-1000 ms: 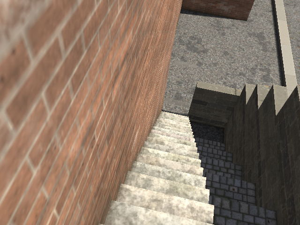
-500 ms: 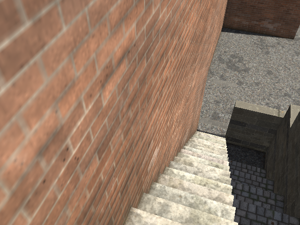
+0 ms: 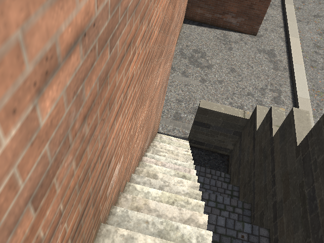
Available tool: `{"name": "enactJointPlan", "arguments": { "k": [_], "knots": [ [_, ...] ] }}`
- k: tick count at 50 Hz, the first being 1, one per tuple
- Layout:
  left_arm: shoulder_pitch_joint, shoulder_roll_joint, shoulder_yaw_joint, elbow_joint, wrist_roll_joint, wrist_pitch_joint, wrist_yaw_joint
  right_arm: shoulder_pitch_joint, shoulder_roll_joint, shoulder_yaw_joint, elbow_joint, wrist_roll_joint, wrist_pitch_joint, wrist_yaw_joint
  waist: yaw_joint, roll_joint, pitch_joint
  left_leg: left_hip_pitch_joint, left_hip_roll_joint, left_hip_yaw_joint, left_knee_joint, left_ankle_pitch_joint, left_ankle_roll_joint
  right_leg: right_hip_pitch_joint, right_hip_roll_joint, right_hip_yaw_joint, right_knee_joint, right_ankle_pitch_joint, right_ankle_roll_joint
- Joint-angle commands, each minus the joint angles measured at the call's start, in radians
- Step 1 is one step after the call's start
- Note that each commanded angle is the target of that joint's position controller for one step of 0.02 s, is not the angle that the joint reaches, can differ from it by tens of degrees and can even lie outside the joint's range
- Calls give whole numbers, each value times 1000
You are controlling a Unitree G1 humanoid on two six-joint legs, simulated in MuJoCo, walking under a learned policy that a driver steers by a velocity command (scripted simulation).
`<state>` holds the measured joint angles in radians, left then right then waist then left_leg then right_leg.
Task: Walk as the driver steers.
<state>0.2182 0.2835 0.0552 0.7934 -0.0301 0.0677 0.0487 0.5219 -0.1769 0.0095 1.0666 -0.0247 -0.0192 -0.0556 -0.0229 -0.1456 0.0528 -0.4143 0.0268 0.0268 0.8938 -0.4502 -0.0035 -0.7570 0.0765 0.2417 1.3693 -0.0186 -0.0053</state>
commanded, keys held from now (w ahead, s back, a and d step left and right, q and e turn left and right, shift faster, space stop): w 0.38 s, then no key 0.50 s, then w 0.12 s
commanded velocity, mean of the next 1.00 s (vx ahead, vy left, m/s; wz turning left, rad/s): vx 0.30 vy -0.05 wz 0.00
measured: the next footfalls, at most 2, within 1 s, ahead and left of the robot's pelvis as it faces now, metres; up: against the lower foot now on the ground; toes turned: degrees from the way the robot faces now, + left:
right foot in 0.24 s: +0.16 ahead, -0.20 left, -0.22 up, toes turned +5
left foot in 0.66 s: +0.42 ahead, -0.01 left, -0.43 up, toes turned -1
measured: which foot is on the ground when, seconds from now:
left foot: down 0.00-0.24, up 0.26-0.64, down 0.66-1.00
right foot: up 0.00-0.22, down 0.24-0.64, up 0.66-0.92, down 0.94-1.00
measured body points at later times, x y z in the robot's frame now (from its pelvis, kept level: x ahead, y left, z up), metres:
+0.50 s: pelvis +0.23 -0.10 -0.23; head +0.25 -0.08 +0.22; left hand +0.09 +0.10 -0.39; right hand +0.37 -0.33 -0.35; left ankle +0.39 +0.04 -0.89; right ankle +0.12 -0.21 -0.91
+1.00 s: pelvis +0.42 -0.13 -0.42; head +0.40 -0.09 +0.03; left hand +0.54 +0.08 -0.57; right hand +0.43 -0.34 -0.56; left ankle +0.38 -0.01 -1.12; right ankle +0.41 -0.34 -1.12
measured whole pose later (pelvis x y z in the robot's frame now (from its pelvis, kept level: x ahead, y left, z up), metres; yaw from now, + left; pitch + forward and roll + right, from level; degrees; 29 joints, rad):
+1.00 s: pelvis +0.42 -0.13 -0.42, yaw +0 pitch -2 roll -2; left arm 0.16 0.15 0.02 0.87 -0.02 0.09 0.04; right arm 0.31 -0.11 0.06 1.07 -0.01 -0.02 -0.05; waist -0.01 -0.06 -0.02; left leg -0.28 0.02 -0.03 0.83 -0.51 -0.01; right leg -0.31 -0.03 0.18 0.80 -0.31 0.17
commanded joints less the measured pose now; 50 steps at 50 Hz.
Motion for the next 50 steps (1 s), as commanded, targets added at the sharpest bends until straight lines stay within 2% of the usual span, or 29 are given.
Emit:
{"name": "enactJointPlan", "arguments": {
  "k": [1,3,9,11,12,13,14,16,17,18,19,20,21,23,25,27,30,32,33,34,35,36,38,40,41,43,44,47,50],
  "knots": [
    [36,41,3,-93,24,-15,-29,-242,-199,-35,-173,0,-77,-81,95,258,7,-279,151,-224,-200,-2,130,152,-32,7,-413,579,8],
    [-53,-7,-13,-118,43,-33,-75,-222,-188,-37,-181,36,-61,-111,80,252,7,-373,102,-121,-148,-72,106,365,-29,-84,-645,777,22],
    [-13,75,42,12,10,-40,-93,-94,-132,-58,-163,14,-8,-94,-4,245,19,-137,248,-358,256,-108,134,210,-90,-110,-602,421,-15],
    [286,101,76,132,-2,-40,-95,-231,-154,-70,-166,3,16,-71,165,236,-47,-256,204,-283,505,107,86,565,-121,-123,-743,303,-60],
    [404,75,78,172,5,-40,-91,-232,-136,-77,-136,10,30,-67,252,56,-49,-285,84,-90,831,126,22,772,-93,-207,-1063,265,-119],
    [493,129,76,250,21,-59,-96,-140,-96,-73,-154,-42,15,-54,194,-241,-4,-684,-100,10,1292,-425,-62,1003,-143,-76,-826,830,-229],
    [505,132,65,289,7,-85,-112,-71,-88,-60,-161,-7,-13,-41,97,-320,-10,-922,-77,-59,1317,-420,-41,1097,-206,45,-671,1138,-263],
    [554,71,45,315,56,-82,-92,-231,-24,-34,-152,56,-53,-22,153,-29,-117,-1024,-28,-183,1199,-246,24,1071,-341,183,-630,750,-289],
    [459,43,27,316,42,-92,-95,-225,-20,-31,-141,75,-54,-22,76,135,-137,-974,18,-239,929,-48,46,937,-386,260,-614,546,-304],
    [305,90,26,285,75,-94,-91,-311,-6,-19,-189,90,-37,-15,15,85,-166,-907,71,-244,757,18,39,780,-483,510,-703,353,-369],
    [112,-23,-26,208,87,-99,-56,-406,-51,-27,-219,62,1,-35,-65,276,-102,-653,92,-239,463,243,-3,500,-411,430,-793,367,-323],
    [38,-7,-34,207,97,-91,-42,-357,-31,-23,-175,23,41,-37,-100,338,-119,-405,86,-211,346,302,-29,390,-343,348,-755,442,-256],
    [-9,68,-14,209,101,-87,-34,-208,-41,-32,-109,-4,44,-23,-150,216,-159,-220,55,-179,367,423,-27,305,-293,275,-706,532,-234],
    [174,25,-25,272,31,-102,15,-372,-91,-33,-164,17,19,19,-39,39,-54,-527,41,-226,133,601,-18,606,-233,223,-643,237,-203],
    [235,-46,-44,257,-9,-105,63,-543,-111,-13,-239,9,6,47,46,109,47,-431,27,-183,-356,766,-55,571,-127,103,-639,13,-147],
    [254,20,-30,303,14,-80,70,-503,-46,0,-251,5,3,79,79,98,48,47,-23,-95,-475,1031,-65,277,-69,26,-654,-187,-151],
    [177,-22,-30,348,4,-58,23,-38,-109,-40,-91,17,55,94,-97,34,0,304,1,-76,-448,1005,-72,292,7,-50,-296,-91,-115],
    [-61,-2,-12,297,12,-61,-5,412,-165,-88,81,40,31,92,-319,167,-24,617,86,-23,-571,1101,-59,156,55,-98,270,-4,-19],
    [-58,-90,-17,274,-10,-65,-8,418,-118,-59,122,45,20,87,-273,351,27,583,195,-141,-689,1177,13,79,200,-128,648,-690,28],
    [123,-171,-25,264,-17,-62,-7,300,-30,12,114,28,7,85,-104,514,40,648,201,-131,-337,1779,40,-104,192,-38,704,-961,36],
    [311,-214,-36,239,-23,-53,-18,163,-61,20,106,29,0,79,90,505,-36,621,320,-332,-243,1806,201,-76,115,83,562,-834,32],
    [315,-156,-23,216,-17,-37,-16,-18,-49,20,69,40,0,87,121,280,-54,508,357,-377,-301,1575,244,-70,46,55,547,-686,48],
    [149,-61,-1,124,-25,-8,4,-135,-100,18,48,27,-3,65,111,103,-99,288,343,-373,-410,1176,208,38,-8,55,390,-343,62],
    [84,-117,-26,17,-14,30,20,-253,-147,16,32,34,-18,-3,165,288,-3,35,388,-449,-396,1089,259,168,-115,182,-140,-126,128],
    [-4,-145,-45,-11,1,41,14,-250,-46,45,26,17,-5,-9,123,203,-24,36,282,-358,-381,1017,203,257,-151,129,-392,-54,133],
    [70,-145,-41,39,-4,46,4,-304,-113,39,-7,-6,-26,-3,156,288,-100,-161,231,-286,-378,973,146,632,-91,-51,-284,97,173],
    [71,-53,-11,43,2,38,1,-274,-143,23,-20,26,-37,-2,137,243,-92,-126,177,-199,-305,907,151,583,-69,-57,-350,202,169],
    [99,-81,-24,54,27,30,-3,-285,-33,43,-53,16,-23,2,127,322,-15,-192,117,-177,-292,396,134,670,-114,-96,-610,41,132],
    [-20,-1,-5,81,-12,15,-18,-151,-96,16,-57,28,-1,9,4,157,80,-123,-4,-108,-398,-111,72,598,-47,-136,-807,-186,84]
  ]
}}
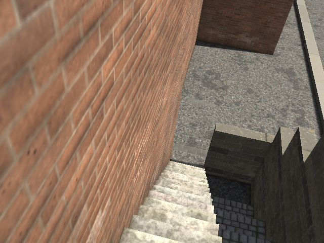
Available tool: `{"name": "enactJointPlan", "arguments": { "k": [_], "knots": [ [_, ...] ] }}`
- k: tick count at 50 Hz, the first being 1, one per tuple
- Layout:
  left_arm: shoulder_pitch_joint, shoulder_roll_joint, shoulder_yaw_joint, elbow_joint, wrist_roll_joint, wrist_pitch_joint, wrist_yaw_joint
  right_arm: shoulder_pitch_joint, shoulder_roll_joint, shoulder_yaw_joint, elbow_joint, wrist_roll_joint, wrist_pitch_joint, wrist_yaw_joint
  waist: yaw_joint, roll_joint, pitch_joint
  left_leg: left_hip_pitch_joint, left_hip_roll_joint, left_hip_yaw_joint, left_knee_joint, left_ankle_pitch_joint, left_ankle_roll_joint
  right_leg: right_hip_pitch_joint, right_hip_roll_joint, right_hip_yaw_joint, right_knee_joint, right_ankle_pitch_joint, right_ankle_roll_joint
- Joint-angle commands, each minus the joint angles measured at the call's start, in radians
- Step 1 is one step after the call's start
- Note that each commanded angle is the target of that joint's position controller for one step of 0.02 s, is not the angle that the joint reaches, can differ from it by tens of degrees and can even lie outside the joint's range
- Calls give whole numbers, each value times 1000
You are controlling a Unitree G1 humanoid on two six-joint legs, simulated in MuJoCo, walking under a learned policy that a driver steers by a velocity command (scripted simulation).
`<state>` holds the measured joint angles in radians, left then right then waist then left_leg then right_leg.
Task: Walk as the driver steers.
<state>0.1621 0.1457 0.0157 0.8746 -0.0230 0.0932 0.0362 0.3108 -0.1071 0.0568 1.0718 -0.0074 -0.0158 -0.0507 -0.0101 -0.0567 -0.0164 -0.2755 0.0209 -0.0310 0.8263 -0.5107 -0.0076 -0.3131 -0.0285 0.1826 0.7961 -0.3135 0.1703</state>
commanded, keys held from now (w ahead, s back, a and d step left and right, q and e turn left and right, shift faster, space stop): w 1.00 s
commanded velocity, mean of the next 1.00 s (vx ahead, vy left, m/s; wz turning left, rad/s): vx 0.43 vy -0.01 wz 0.00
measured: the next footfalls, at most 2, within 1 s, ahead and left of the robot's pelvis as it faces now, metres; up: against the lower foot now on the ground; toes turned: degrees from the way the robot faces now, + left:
right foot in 0.64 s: +0.21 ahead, -0.21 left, -0.21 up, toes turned +0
left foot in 0.94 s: +0.46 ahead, +0.08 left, -0.43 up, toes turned +0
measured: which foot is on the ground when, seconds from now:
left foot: down 0.00-0.62, up 0.64-0.92, down 0.94-1.00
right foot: down 0.00-0.38, up 0.40-0.62, down 0.64-0.92, up 0.94-1.00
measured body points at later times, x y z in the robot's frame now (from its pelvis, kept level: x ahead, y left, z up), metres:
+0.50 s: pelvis +0.13 -0.03 -0.02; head +0.17 -0.01 +0.43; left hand +0.31 +0.24 -0.14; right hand +0.01 -0.30 -0.14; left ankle -0.04 +0.12 -0.70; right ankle +0.11 -0.21 -0.71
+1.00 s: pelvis +0.36 -0.02 -0.41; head +0.32 +0.04 +0.04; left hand +0.40 +0.20 -0.59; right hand +0.30 -0.28 -0.52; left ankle +0.42 +0.08 -1.14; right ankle +0.24 -0.22 -0.84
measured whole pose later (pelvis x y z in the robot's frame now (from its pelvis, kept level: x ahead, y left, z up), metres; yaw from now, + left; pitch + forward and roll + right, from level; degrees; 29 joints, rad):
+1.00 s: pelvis +0.36 -0.02 -0.41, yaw +1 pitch -3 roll -7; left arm 0.29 0.21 0.06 1.09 -0.07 0.04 0.05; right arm 0.46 -0.21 -0.02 1.07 0.00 -0.07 0.04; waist -0.10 -0.02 -0.06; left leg -0.34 0.09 -0.09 0.67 -0.32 -0.01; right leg -0.46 0.13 0.11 1.93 -0.88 0.01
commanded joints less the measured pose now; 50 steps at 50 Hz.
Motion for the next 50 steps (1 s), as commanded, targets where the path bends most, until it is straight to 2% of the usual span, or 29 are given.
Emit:
{"name": "enactJointPlan", "arguments": {
  "k": [1,2,4,10,16,21,23,24,26,27,28,30,31,32,33,34,35,36,37,38,39,41,42,45,46,47,48,49,50],
  "knots": [
    [31,142,41,14,-13,-22,-5,8,-163,-34,-75,14,3,-8,-10,60,160,-196,-5,-25,-265,12,74,106,41,-76,-314,189,-95],
    [25,139,42,21,6,-30,-5,-14,-156,-37,-73,15,11,-17,-12,69,160,-137,-12,11,-189,143,65,82,36,-88,-379,276,-100],
    [34,166,63,48,-21,-38,-1,17,-158,-43,-74,18,33,-16,-55,-4,100,1,-23,65,-163,186,33,64,36,-67,-416,251,-157],
    [24,119,73,48,-10,-69,-9,-47,-222,-59,-84,21,61,-14,-42,90,6,130,28,6,-230,275,54,73,100,-174,-353,266,-149],
    [-45,200,94,17,-22,-149,-24,71,-310,-87,-59,41,22,-29,-116,132,37,296,72,-59,-233,513,74,-106,86,-175,-252,349,-147],
    [-152,165,83,-65,-17,-182,-48,285,-291,-96,54,60,-14,-30,-149,204,76,412,195,-242,-173,732,182,-395,78,-111,1,58,-171],
    [-237,172,90,-89,-38,-201,-90,422,-206,-85,122,60,-49,-44,-183,171,66,513,261,-385,18,563,191,-676,6,43,74,187,-196],
    [-156,161,91,-52,-48,-198,-103,398,-174,-73,127,50,-43,-40,-147,222,47,453,239,-410,102,542,197,-650,-8,5,81,185,-205],
    [-102,56,52,-52,-17,-174,-145,219,-91,-40,70,57,-23,-71,-59,58,57,0,147,-274,172,356,161,-273,-36,-49,-226,668,-201],
    [-49,5,37,-31,-11,-156,-151,187,-127,-56,83,42,-11,-80,-40,60,35,-222,78,-165,215,266,141,16,16,-129,-268,805,-197],
    [111,40,51,38,-3,-142,-149,112,-193,-74,85,13,-16,-72,60,127,-41,-442,88,-146,309,282,130,338,90,-196,10,880,-177],
    [537,177,93,177,6,-97,-107,-150,-299,-105,-5,7,-45,-34,335,114,-125,-605,66,-90,702,432,76,667,26,-214,-53,797,-213],
    [721,206,103,222,22,-91,-76,-211,-227,-94,-14,1,-63,-24,469,-100,-80,-809,-31,-71,1153,104,25,861,-58,-158,-208,810,-264],
    [742,202,90,237,26,-90,-46,-197,-194,-102,3,8,-67,-36,489,-195,61,-919,-159,-32,1580,-330,-1,769,-119,-78,-367,815,-316],
    [614,252,56,211,29,-99,-41,-27,-131,-88,-60,7,-93,-39,248,-277,124,-1061,-153,-91,1613,-359,7,655,-206,55,-200,1161,-340],
    [522,283,74,227,1,-111,-56,128,-80,-66,-78,34,-109,-15,77,-214,82,-1148,-71,-96,1285,-185,19,616,-287,234,-182,919,-450],
    [393,214,59,217,-3,-119,-72,178,-73,-65,-18,29,-99,-9,-4,-90,95,-1155,3,-73,1220,-153,14,510,-323,223,-175,786,-470],
    [282,124,37,195,17,-138,-78,199,-54,-67,7,33,-89,-16,-46,24,93,-1106,27,-114,1056,-33,38,333,-317,176,-169,625,-419],
    [48,167,30,130,45,-142,-59,146,-99,-63,-56,18,-74,-30,-142,3,121,-946,89,-117,720,130,0,26,-326,198,-273,531,-410],
    [-191,260,48,63,77,-152,-19,127,-133,-60,-117,27,-52,-19,-230,-80,128,-437,188,-213,286,486,-2,-452,-344,254,-377,164,-382],
    [-173,261,57,99,111,-155,-7,278,-186,-98,-7,27,-26,-7,-271,20,28,-43,103,-164,479,749,-27,-635,-274,192,-293,93,-385],
    [-166,142,45,130,1,-156,8,348,-141,-87,34,20,3,12,-245,7,83,-93,116,-209,228,1048,-43,-460,-127,23,-92,-280,-287],
    [-112,152,54,161,-31,-150,6,338,-128,-78,33,4,19,22,-221,62,80,27,88,-135,80,1031,-52,-434,-70,-55,-10,-294,-245],
    [86,111,41,221,-11,-108,16,377,-223,-124,14,27,14,49,-203,8,69,192,117,-17,-476,1052,-50,-142,30,-149,398,-156,-197],
    [30,116,41,224,-14,-85,19,573,-271,-144,84,-17,-15,94,-287,-2,40,365,180,-71,-359,1070,-19,-222,58,-135,748,-108,-177],
    [-69,76,33,185,-43,-77,23,700,-259,-138,124,-18,-29,109,-363,183,104,294,208,-89,-464,1139,-9,-277,225,-191,1206,-448,-137],
    [129,-23,34,170,-75,-60,21,651,-184,-75,153,-20,-48,107,-175,503,206,257,119,-7,-219,1323,-113,-516,284,-73,1385,-703,-194],
    [495,-117,19,227,-72,-35,18,541,-248,-83,134,3,-51,99,68,738,183,219,229,-347,-176,1184,-27,-541,227,15,1408,-633,-206],
    [504,-53,21,225,-65,-25,15,435,-224,-66,89,20,-37,96,82,519,168,148,284,-406,-224,899,35,-581,168,10,1434,-514,-183]
  ]
}}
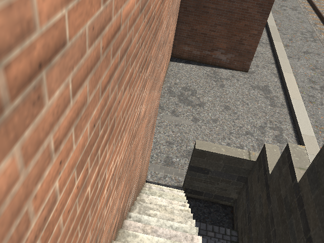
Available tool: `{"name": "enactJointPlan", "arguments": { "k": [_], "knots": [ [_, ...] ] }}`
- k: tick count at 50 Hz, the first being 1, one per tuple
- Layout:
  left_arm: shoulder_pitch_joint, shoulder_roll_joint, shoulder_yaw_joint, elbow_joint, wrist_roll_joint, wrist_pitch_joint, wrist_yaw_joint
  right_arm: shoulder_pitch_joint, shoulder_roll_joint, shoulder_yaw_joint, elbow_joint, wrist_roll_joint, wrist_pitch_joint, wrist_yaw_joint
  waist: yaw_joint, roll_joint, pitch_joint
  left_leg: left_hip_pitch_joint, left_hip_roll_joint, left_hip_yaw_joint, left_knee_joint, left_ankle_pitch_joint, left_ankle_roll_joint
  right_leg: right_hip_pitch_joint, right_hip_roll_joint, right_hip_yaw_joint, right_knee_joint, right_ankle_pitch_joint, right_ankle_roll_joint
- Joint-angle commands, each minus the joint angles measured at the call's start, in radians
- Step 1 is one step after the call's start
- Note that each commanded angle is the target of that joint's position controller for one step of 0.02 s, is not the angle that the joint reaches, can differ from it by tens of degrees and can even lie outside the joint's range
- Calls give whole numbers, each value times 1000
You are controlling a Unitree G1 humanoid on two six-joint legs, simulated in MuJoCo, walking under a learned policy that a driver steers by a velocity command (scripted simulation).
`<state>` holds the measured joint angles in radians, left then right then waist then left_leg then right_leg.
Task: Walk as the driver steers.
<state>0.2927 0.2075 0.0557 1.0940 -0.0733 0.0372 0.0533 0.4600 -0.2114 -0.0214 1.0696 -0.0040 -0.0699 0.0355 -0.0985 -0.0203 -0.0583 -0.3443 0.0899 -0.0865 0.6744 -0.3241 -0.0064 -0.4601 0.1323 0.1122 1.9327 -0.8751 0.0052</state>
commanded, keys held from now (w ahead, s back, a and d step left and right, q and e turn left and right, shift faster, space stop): w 1.00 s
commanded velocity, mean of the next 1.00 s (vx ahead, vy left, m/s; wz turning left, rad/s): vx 0.47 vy -0.11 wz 0.00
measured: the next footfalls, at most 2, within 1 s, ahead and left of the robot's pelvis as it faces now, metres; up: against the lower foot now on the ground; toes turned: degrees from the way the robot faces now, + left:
right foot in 0.54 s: +0.21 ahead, -0.32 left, -0.22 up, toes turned -3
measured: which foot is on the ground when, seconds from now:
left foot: down 0.00-0.52, up 0.54-1.00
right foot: up 0.00-0.52, down 0.54-1.00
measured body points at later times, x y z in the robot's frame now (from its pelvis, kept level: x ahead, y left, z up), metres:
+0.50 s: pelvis +0.14 -0.15 -0.12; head +0.15 -0.12 +0.33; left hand +0.30 +0.11 -0.25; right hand +0.06 -0.42 -0.24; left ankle +0.06 +0.10 -0.73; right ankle +0.22 -0.33 -0.84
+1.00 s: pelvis +0.35 -0.23 -0.26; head +0.31 -0.25 +0.19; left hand +0.23 -0.03 -0.41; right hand +0.55 -0.45 -0.36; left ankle +0.57 -0.07 -0.94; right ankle +0.17 -0.32 -0.94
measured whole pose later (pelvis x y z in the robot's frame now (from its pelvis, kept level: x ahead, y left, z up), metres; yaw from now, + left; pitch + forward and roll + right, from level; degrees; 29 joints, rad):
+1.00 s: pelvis +0.35 -0.23 -0.26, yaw -2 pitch -3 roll +1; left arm 0.57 0.12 -0.04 1.15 0.02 -0.05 0.04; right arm 0.08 -0.20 -0.01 0.81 -0.01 0.03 0.03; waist 0.09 0.03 -0.08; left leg -0.63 -0.02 -0.15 0.68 0.48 0.02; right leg 0.00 0.02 -0.03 0.77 -0.72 -0.04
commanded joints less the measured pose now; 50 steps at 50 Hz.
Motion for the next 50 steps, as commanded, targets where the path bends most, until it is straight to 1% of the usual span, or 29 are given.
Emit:
{"name": "enactJointPlan", "arguments": {
  "k": [1,2,3,4,5,7,9,10,12,16,18,20,23,25,26,27,28,29,30,31,32,33,35,37,39,42,45,47,50],
  "knots": [
    [268,-85,-16,-79,-20,43,6,211,-204,-8,83,15,34,0,177,347,173,157,302,-493,-188,357,125,-516,4,108,272,267,-27],
    [-5,-23,-12,-176,-7,71,21,135,-178,-7,88,15,43,-27,108,149,188,14,310,-612,-355,-266,92,-532,-35,142,205,458,-45],
    [-154,-11,-28,-275,-4,95,34,87,-190,-3,93,4,32,-63,90,204,268,-77,407,-772,-403,-403,155,-592,-57,222,122,501,-45],
    [-171,45,-30,-295,7,120,28,20,-107,31,45,-23,21,-97,101,98,325,-223,359,-664,-376,-463,147,-501,-64,247,-77,649,-18],
    [-131,40,-30,-300,20,126,17,-41,-69,46,18,-27,17,-126,125,189,346,-341,294,-535,-338,-448,180,-405,-68,209,-178,691,42],
    [-106,33,-24,-293,25,106,-1,-60,-119,34,-26,-43,32,-147,122,188,319,-367,237,-420,-351,-429,174,-258,-82,167,-391,727,99],
    [-141,15,-29,-311,43,90,2,-80,-96,40,-55,-28,7,-126,107,238,288,-401,232,-329,-377,-274,209,-150,-78,84,-308,778,138],
    [-104,81,1,-298,36,82,2,-69,-125,17,-71,-6,-1,-124,109,188,282,-350,184,-269,-289,-266,197,-168,-67,109,-443,909,133],
    [-165,100,21,-322,57,61,-9,40,-115,-10,-55,21,-13,-143,51,182,245,-108,190,-241,-135,-195,183,-278,-89,180,-621,1033,130],
    [-262,70,25,-343,32,15,-58,214,-57,-32,-29,13,7,-164,-33,173,168,148,219,-289,50,-165,205,-437,-136,162,-809,1043,113],
    [-285,97,37,-326,38,-2,-61,183,-91,-49,-33,18,-1,-164,-32,225,169,134,230,-347,139,-138,217,-460,-160,150,-864,964,91],
    [-226,42,14,-296,52,-14,-99,34,-92,-42,-101,35,45,-198,-1,120,182,-105,112,-146,218,-256,135,-147,-204,18,-1366,1302,73],
    [-163,55,21,-258,3,-5,-127,-11,-197,-75,-112,-20,102,-195,22,181,124,-262,130,-70,253,-338,111,181,-171,-78,-1455,1129,44],
    [200,186,71,-115,53,1,-106,-113,-129,-54,-126,-48,97,-149,193,205,31,-327,60,36,537,-233,44,464,-157,-175,-1390,1121,37],
    [358,238,92,-38,61,-19,-100,-115,-98,-46,-91,-52,93,-140,289,113,-44,-287,15,96,830,-266,-15,557,-184,-204,-1463,1162,24],
    [416,192,67,-41,99,-46,-101,-71,-63,-51,-41,-27,84,-141,365,-16,47,-410,-142,43,1355,-628,-71,555,-299,-39,-1627,1076,-33],
    [421,201,16,-61,128,-52,-115,-130,45,-28,-45,-21,81,-148,378,-252,126,-770,-289,-133,1782,-728,-66,640,-345,-53,-1262,1597,50],
    [410,273,7,6,123,-61,-135,99,122,-20,-102,7,51,-142,140,-613,44,-950,-250,-121,1841,-625,-34,727,-391,42,-1071,2385,83],
    [522,373,56,71,59,-50,-153,158,92,-15,-151,69,16,-149,141,-584,-78,-999,-230,-98,1759,-540,-21,742,-528,453,-1313,1686,-51],
    [490,279,35,70,74,-53,-159,-55,41,-9,-182,102,2,-163,177,-313,50,-1088,-168,-66,1673,-364,28,592,-589,517,-1445,1195,-122],
    [329,97,-16,26,118,-47,-141,-182,-39,-12,-162,71,32,-173,180,-45,125,-979,-123,-52,1492,-191,55,440,-478,366,-1482,1055,-71],
    [214,195,-10,15,157,-62,-139,-127,-26,1,-187,61,54,-164,86,-184,92,-883,-93,-92,1419,-185,58,304,-581,542,-1493,990,-184],
    [168,14,-67,-10,175,-97,-122,-136,-118,-24,-179,54,43,-133,68,-120,134,-957,-122,-228,1150,73,78,298,-515,391,-1353,1055,-161],
    [117,29,-79,-31,142,-103,-82,-180,-77,-19,-201,19,69,-104,29,-51,118,-741,-119,-180,763,295,43,166,-461,308,-1447,1054,-152],
    [163,93,-71,23,137,-102,-62,-198,-41,-13,-211,17,86,-78,1,-125,80,-527,-134,-93,680,419,30,87,-401,236,-1491,1095,-161],
    [381,67,-75,80,90,-116,-16,-430,-75,-18,-273,48,57,-27,138,-142,229,-756,-148,-175,271,679,71,393,-390,202,-1440,921,-116],
    [368,48,-81,76,92,-98,21,-479,-11,-1,-309,2,72,16,165,-135,249,-402,-134,-48,3,896,35,202,-299,59,-1476,637,-103],
    [306,59,-77,48,112,-81,5,-408,-10,5,-292,-6,99,4,140,-141,262,-237,-130,-42,38,875,19,73,-278,25,-1463,659,-150],
    [248,68,-62,26,85,-93,-20,-444,-61,6,-321,-12,106,-5,154,-65,294,-177,-96,-25,-29,803,27,101,-258,-23,-1307,662,-159]
  ]
}}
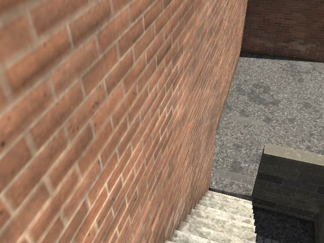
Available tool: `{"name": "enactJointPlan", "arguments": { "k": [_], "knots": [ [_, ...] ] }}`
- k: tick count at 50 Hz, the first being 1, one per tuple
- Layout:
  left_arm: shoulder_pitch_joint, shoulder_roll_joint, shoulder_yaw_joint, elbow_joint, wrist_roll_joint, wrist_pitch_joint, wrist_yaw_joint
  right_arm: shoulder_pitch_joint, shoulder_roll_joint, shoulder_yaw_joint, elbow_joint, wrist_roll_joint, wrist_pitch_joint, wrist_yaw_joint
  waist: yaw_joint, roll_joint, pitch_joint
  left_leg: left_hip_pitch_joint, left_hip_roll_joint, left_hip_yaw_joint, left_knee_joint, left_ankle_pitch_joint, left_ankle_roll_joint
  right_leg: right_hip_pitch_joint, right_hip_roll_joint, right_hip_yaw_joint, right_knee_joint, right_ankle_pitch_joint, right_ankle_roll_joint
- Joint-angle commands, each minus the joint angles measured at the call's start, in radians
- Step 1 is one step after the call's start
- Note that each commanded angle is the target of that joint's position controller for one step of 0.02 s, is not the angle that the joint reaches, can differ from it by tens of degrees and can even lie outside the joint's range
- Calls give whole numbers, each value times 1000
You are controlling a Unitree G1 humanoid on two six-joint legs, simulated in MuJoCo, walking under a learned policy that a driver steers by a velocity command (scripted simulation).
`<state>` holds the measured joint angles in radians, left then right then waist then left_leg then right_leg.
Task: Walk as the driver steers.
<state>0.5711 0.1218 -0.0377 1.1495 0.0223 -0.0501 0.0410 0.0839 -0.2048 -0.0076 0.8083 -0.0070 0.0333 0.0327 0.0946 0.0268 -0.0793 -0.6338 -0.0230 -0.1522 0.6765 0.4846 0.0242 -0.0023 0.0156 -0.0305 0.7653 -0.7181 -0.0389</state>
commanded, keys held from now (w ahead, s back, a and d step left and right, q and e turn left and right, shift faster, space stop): w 1.00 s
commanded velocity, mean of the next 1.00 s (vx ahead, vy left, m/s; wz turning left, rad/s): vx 0.47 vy -0.11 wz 0.00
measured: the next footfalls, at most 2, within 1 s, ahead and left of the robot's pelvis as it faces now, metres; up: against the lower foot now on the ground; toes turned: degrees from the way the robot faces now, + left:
left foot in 0.14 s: +0.15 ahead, +0.14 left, -0.21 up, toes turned +1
right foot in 0.54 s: +0.32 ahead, -0.16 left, -0.43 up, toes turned +0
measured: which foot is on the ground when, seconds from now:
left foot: up 0.00-0.12, down 0.14-0.52, up 0.54-0.94, down 0.96-1.00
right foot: down 0.00-0.14, up 0.16-0.52, down 0.54-0.96, up 0.98-1.00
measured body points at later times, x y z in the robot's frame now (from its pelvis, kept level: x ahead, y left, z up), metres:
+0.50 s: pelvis +0.26 -0.04 -0.29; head +0.29 -0.02 +0.16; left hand +0.37 +0.23 -0.43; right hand +0.18 -0.29 -0.42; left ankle +0.12 +0.13 -0.89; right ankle +0.34 -0.18 -1.01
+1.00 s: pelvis +0.53 -0.04 -0.56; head +0.51 +0.00 -0.11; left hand +0.51 +0.22 -0.73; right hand +0.60 -0.31 -0.67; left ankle +0.57 +0.07 -1.30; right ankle +0.35 -0.19 -1.02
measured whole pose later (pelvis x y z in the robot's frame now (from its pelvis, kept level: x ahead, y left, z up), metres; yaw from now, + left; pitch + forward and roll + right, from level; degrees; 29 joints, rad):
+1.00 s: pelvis +0.53 -0.04 -0.56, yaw -1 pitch -2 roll -5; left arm 0.41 0.24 0.06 1.11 -0.04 -0.02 0.04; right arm 0.25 -0.25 -0.03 0.92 0.00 -0.03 0.03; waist -0.04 0.00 -0.04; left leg -0.26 0.08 -0.02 0.51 0.04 0.01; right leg -0.32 0.18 0.10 1.81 -0.85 -0.01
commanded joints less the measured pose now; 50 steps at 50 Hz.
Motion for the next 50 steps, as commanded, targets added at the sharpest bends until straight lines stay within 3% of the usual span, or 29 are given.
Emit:
{"name": "enactJointPlan", "arguments": {
  "k": [1,5,7,8,9,12,13,15,17,19,21,23,25,26,27,28,30,31,32,34,35,38,39,41,45,47,48,49,50],
  "knots": [
    [-31,165,43,-40,-17,-4,-9,-56,-69,-7,-52,-2,5,2,-33,-100,290,124,32,52,-87,-55,-17,-295,-130,119,-64,459,-119],
    [-154,203,67,-50,-24,-5,-44,364,-200,-76,123,37,-20,27,-191,-76,62,463,82,133,-254,26,-22,-159,-30,207,511,655,-95],
    [-174,190,84,-57,-85,-5,-28,581,-173,-69,206,-7,-46,5,-301,40,123,646,193,92,-517,164,16,-342,130,193,1115,308,6],
    [-38,124,85,-57,-63,4,-27,620,-186,-34,226,-45,-49,-2,-237,275,63,949,275,95,-111,712,87,-690,226,222,1402,-290,63],
    [95,139,101,-95,-62,-7,-12,587,-228,-38,223,-7,-58,-11,-130,387,34,1010,359,-106,63,917,229,-860,188,309,1347,-197,84],
    [-44,264,132,-214,-87,24,-3,388,-174,-27,188,31,-68,-30,-81,-11,44,677,383,-176,-97,141,256,-850,36,301,1046,268,80],
    [-146,242,123,-287,-99,49,10,340,-231,-45,220,46,-87,-60,-64,152,117,557,471,-329,-133,-36,302,-904,-3,337,962,353,94],
    [-243,194,102,-368,-76,87,10,144,-107,16,161,17,-111,-104,-5,-46,228,90,355,-155,-111,-149,211,-625,-76,356,361,601,146],
    [-127,155,101,-293,-39,83,-24,240,-235,-19,179,-17,-121,-125,13,36,46,87,230,-19,68,-201,183,-355,26,131,340,931,147],
    [-215,229,124,-311,-36,79,-66,321,-132,-12,183,34,-127,-161,-51,30,111,163,196,2,179,-646,107,-544,-17,231,98,1204,107],
    [-324,146,95,-350,-27,73,-86,329,-106,-13,173,60,-96,-189,-104,48,159,103,128,91,230,-784,62,-378,-55,152,-281,1240,88],
    [-212,199,121,-274,-46,71,-97,351,-123,-30,195,12,-72,-176,-81,58,98,-39,190,64,429,-787,74,-158,-4,58,-41,1245,80],
    [120,292,164,-131,-33,79,-76,242,-164,-50,168,-5,-68,-131,93,23,-24,-18,175,127,744,-659,22,95,19,-51,-100,1147,41],
    [284,285,174,-122,-2,82,-60,206,-199,-69,192,-4,-60,-116,241,-44,-1,-20,52,199,1124,-721,-28,173,-1,-103,-368,977,-22],
    [301,281,156,-91,0,62,-60,262,-90,-59,192,-34,-56,-114,205,-307,168,-320,-109,130,1620,-1356,-48,227,-129,65,-421,1125,-93],
    [202,312,120,-110,43,14,-82,382,12,-32,147,-9,-88,-110,20,-501,159,-573,-141,15,1779,-1485,-42,281,-253,237,-41,2064,-138],
    [261,237,117,-44,5,-11,-116,343,9,-22,135,36,-117,-103,-11,-155,88,-736,-52,-12,1517,-1264,0,239,-333,382,-39,1746,-225],
    [173,359,148,-20,-1,-6,-119,280,70,3,92,65,-114,-111,-73,-93,48,-720,20,2,1466,-1221,18,101,-450,627,-105,1246,-327],
    [66,306,119,-45,35,-19,-112,183,49,12,96,98,-104,-111,-67,-31,98,-778,56,-86,1359,-1118,4,-8,-543,800,-179,1121,-371],
    [-229,155,41,-154,61,-18,-54,94,-108,-13,57,42,-51,-107,-191,85,202,-448,84,-47,814,-736,-51,-449,-373,564,-243,960,-260],
    [-270,218,53,-140,43,-2,-28,140,-62,-4,63,-17,-36,-94,-231,20,150,-223,100,7,640,-564,-72,-530,-292,473,-248,906,-234],
    [-123,193,48,-80,0,-11,10,72,-90,-8,55,7,-39,-47,-142,-103,182,-313,110,-40,442,-219,-55,-308,-221,408,-132,709,-206],
    [-109,147,39,-101,-60,-32,37,-59,-109,3,-6,-9,-54,-40,-88,-83,246,-330,124,-27,136,-71,-57,-261,-158,371,-105,536,-160],
    [-76,207,61,-68,-46,-9,51,-117,-51,21,-38,-11,-52,-8,-54,-84,246,123,46,65,-179,88,-62,-483,-77,243,-126,319,-112],
    [-112,200,89,-49,-51,21,0,267,-148,-33,96,-4,12,-14,-146,-160,152,413,71,92,-169,57,-55,-372,16,175,229,300,-85],
    [-288,197,109,-64,-62,16,-22,687,-199,-82,239,14,6,-3,-370,-122,81,735,134,159,-150,22,-41,-458,48,169,752,566,-16],
    [-396,158,112,-85,-79,12,-16,941,-211,-93,343,7,-19,-10,-507,127,144,804,192,117,-282,27,-5,-620,213,146,1287,234,58],
    [-342,81,98,-128,-74,21,-1,868,-98,-24,338,-5,-48,-3,-399,310,240,742,212,123,-255,331,-17,-796,272,185,1475,-256,54],
    [-88,38,100,-157,-71,26,-1,758,-147,-12,318,7,-71,-1,-163,435,164,868,297,-63,10,579,86,-954,254,330,1378,-175,34]
  ]
}}
Over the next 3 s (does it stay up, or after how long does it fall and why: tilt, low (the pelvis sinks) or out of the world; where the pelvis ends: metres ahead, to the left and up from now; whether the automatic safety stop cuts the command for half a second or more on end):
stays up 1.17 -0.24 -1.19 its command is cut before an obstacle from the start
